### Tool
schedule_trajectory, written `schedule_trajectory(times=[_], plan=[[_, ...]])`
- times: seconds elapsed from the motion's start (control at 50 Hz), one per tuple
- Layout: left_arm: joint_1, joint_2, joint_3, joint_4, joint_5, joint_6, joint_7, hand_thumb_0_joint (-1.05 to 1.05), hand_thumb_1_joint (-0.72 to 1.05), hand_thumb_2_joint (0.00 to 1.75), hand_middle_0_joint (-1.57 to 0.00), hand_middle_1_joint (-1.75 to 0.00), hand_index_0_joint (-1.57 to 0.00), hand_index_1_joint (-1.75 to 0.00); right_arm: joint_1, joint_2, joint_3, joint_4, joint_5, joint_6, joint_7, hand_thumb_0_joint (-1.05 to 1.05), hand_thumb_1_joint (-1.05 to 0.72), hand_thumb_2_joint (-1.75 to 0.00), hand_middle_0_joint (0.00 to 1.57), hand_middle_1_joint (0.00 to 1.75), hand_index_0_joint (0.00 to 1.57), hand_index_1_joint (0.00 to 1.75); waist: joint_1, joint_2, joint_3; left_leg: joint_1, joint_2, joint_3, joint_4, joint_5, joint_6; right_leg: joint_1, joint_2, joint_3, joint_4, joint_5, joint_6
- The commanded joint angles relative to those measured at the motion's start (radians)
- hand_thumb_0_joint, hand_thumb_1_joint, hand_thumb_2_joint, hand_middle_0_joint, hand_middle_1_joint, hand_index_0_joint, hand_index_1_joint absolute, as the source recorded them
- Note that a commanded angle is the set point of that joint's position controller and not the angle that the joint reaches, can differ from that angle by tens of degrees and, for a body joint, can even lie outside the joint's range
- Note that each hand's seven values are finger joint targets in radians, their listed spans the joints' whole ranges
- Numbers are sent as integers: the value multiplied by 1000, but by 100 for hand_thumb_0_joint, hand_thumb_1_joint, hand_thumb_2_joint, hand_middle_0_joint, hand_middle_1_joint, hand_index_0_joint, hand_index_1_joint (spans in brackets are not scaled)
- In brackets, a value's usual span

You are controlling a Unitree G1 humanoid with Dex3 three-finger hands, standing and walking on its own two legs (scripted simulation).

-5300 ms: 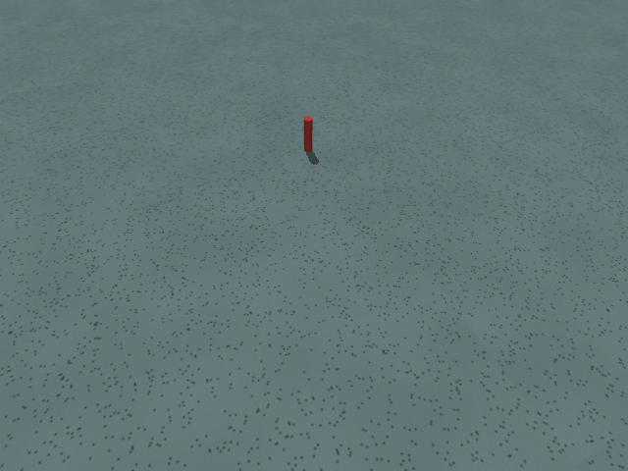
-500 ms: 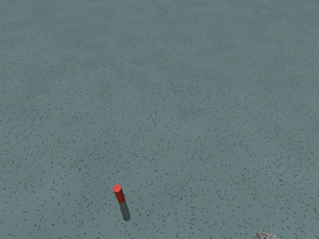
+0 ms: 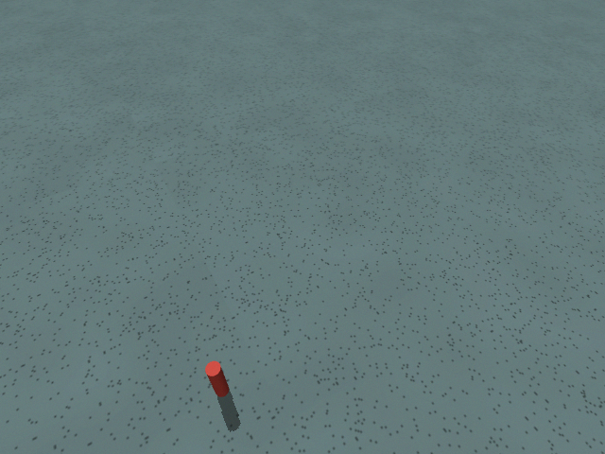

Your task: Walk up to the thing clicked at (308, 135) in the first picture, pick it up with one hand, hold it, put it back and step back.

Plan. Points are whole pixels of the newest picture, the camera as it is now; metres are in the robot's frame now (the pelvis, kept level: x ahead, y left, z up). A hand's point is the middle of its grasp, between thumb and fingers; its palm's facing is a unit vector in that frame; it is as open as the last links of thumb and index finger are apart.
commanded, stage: walk up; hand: left
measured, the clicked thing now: (217, 379) +0.45 +0.25 -0.69
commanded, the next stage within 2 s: stand in 0.16 s
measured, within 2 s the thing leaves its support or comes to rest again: neither
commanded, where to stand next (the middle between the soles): +0.08 +0.00 m, yaw -1 degrees
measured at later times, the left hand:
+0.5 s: hand out of the picture +0.09 +0.25 -0.16, palm faces -0.02 -0.94 -0.33, open 7.4 cm
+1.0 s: hand out of the picture +0.12 +0.24 -0.15, palm faces -0.02 -0.94 -0.34, open 7.4 cm
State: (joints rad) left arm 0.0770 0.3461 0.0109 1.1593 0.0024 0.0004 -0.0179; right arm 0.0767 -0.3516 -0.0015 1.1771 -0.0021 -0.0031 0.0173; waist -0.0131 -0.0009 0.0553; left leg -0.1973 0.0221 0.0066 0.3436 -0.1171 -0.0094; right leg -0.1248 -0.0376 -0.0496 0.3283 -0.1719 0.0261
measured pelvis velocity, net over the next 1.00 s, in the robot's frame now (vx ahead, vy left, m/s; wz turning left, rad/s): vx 0.04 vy -0.01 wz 0.00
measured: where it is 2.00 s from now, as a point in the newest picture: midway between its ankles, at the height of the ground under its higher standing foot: outside the picture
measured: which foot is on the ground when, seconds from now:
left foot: down 0.00-1.00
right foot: down 0.00-1.00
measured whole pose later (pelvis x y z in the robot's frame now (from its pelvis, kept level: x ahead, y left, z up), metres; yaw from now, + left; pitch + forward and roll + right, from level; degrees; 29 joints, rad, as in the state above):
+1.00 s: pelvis +0.04 -0.01 +0.00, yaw +0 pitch -2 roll +0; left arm 0.09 0.34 0.01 1.14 0.01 -0.01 -0.01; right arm 0.07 -0.35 0.00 1.14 -0.01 0.00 0.01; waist -0.01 0.00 0.04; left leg -0.13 0.03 0.01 0.32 -0.17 -0.02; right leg -0.05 -0.03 -0.05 0.30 -0.22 0.02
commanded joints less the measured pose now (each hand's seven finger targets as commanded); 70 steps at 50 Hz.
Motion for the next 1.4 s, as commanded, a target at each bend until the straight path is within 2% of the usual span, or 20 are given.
schedule_trajectory(times=[0.0, 0.12, 0.14, 0.2, 0.22, 0.26, 0.28, 0.32, 0.42, 0.48, 0.5, 0.64, 0.74, 0.88, 0.94, 1.02, 1.12, 1.34, 1.38], plan=[[-33, 215, 42, -59, 0, -23, 14, 0, 90, 90, -20, -30, -20, -30, -68, -216, -32, -72, 1, -31, -15, 0, -90, -90, 20, 30, 20, 30, 14, 10, -100, 11, 108, -114, -68, -33, 24, 18, -106, 94, -54, 41, -39], [-33, 208, 42, -57, 0, -22, 16, 0, 90, 90, -20, -30, -20, -30, -68, -215, -35, -72, 3, -29, -16, 0, -90, -90, 20, 30, 20, 30, 13, 3, -111, 30, 112, -111, -51, 43, 26, 19, -104, 85, -59, 58, -36], [-19, 207, 37, -52, 10, -24, 17, 0, 90, 90, -20, -30, -20, -30, -54, -211, -36, -71, -9, -27, -18, 0, -90, -90, 20, 30, 20, 30, 9, 5, -134, 52, 115, -108, -67, -23, 22, 18, -107, 90, -66, -14, -34], [-27, 208, 33, -54, 12, -28, 18, 0, 90, 90, -20, -30, -20, -30, -57, -218, -38, -72, -10, -24, -17, 0, -90, -90, 20, 30, 20, 30, 7, 16, -84, 24, 110, -114, -77, -79, 22, -16, -105, 90, -79, -51, -32], [-28, 212, 33, -56, 12, -29, 18, 0, 90, 90, -20, -30, -20, -30, -50, -213, -38, -74, -10, -24, -17, 0, -90, -90, 20, 30, 20, 30, 3, 10, -74, 16, 109, -113, -76, -81, 20, -17, -107, 92, -78, -50, -32], [-25, 210, 32, -57, 12, -32, 20, 0, 90, 90, -20, -30, -20, -30, -51, -210, -38, -76, -9, -26, -16, 0, -90, -90, 20, 30, 20, 30, 4, -1, -78, 34, 112, -112, -65, -20, 22, -19, -110, 91, -77, -24, -31], [-25, 213, 33, -57, 10, -32, 20, 0, 90, 90, -20, -30, -20, -30, -46, -210, -38, -76, -9, -25, -16, 0, -90, -90, 20, 30, 20, 30, 2, -4, -73, 38, 108, -110, -67, -29, 20, -26, -108, 91, -79, -38, -31], [-18, 213, 33, -59, 9, -34, 19, 0, 90, 90, -20, -30, -20, -30, -40, -206, -35, -75, -10, -27, -16, 0, -90, -90, 20, 30, 20, 30, 4, 10, -76, 40, 111, -107, -64, 4, 22, -9, -113, 97, -79, 9, -32], [-14, 215, 34, -63, 9, -31, 21, 0, 90, 90, -20, -30, -20, -30, -47, -210, -36, -81, -8, -28, -17, 0, -90, -90, 20, 30, 20, 30, 8, 4, -76, 47, 111, -106, -66, 15, 18, 1, -110, 88, -70, 6, -34], [-6, 216, 36, -62, 11, -32, 21, 0, 90, 90, -20, -30, -20, -30, -49, -214, -38, -84, -7, -28, -20, 0, -90, -90, 20, 30, 20, 30, 11, -2, -97, 68, 113, -100, -54, 79, 22, 17, -113, 87, -69, 60, -32], [-10, 215, 35, -65, 9, -33, 22, 0, 90, 90, -20, -30, -20, -30, -42, -212, -36, -83, -7, -31, -20, 0, -90, -90, 20, 30, 20, 30, 10, -1, -104, 74, 117, -101, -52, 133, 20, 30, -113, 86, -61, 92, -31], [-8, 216, 36, -67, 9, -31, 24, 0, 90, 90, -20, -30, -20, -30, -50, -210, -34, -84, -5, -27, -23, 0, -90, -90, 20, 30, 20, 30, 12, -2, -105, 98, 117, -92, -42, 162, 19, 33, -112, 80, -65, 124, -29], [-11, 219, 39, -69, 5, -33, 28, 0, 90, 90, -20, -30, -20, -30, -46, -207, -33, -86, -5, -28, -25, 0, -90, -90, 20, 30, 20, 30, 10, -2, -128, 125, 124, -85, -26, 256, 20, 63, -117, 77, -51, 227, -29], [-22, 220, 39, -72, 9, -28, 28, 0, 90, 90, -20, -30, -20, -30, -48, -206, -32, -88, -7, -23, -27, 0, -90, -90, 20, 30, 20, 30, 11, -8, -95, 100, 122, -84, -50, 172, 16, 57, -113, 75, -73, 144, -28], [-19, 216, 39, -72, 9, -30, 27, 0, 90, 90, -20, -30, -20, -30, -45, -207, -32, -89, -6, -25, -27, 0, -90, -90, 20, 30, 20, 30, 10, 2, -103, 109, 123, -80, -45, 200, 19, 69, -119, 82, -75, 179, -30], [-24, 220, 40, -77, 7, -30, 29, 0, 90, 90, -20, -30, -20, -30, -51, -205, -32, -93, -6, -25, -27, 0, -90, -90, 20, 30, 20, 30, 11, -1, -88, 105, 119, -82, -53, 168, 13, 55, -114, 78, -78, 143, -29], [-19, 211, 38, -76, 8, -29, 27, 0, 90, 90, -20, -30, -20, -30, -47, -212, -34, -94, -4, -26, -26, 0, -90, -90, 20, 30, 20, 30, 13, 10, -94, 102, 118, -80, -52, 172, 17, 68, -115, 79, -81, 150, -31], [2, 217, 38, -81, 9, -30, 29, 0, 90, 90, -20, -30, -20, -30, -40, -212, -35, -98, -4, -27, -29, 0, -90, -90, 20, 30, 20, 30, 15, -4, -119, 153, 127, -72, -29, 248, 22, 65, -117, 74, -64, 231, -35], [-8, 220, 38, -84, 9, -29, 29, 0, 90, 90, -20, -30, -20, -30, -31, -206, -31, -96, -4, -25, -29, 0, -90, -90, 20, 30, 20, 30, 10, -3, -97, 128, 121, -70, -43, 204, 20, 65, -119, 82, -75, 197, -34]])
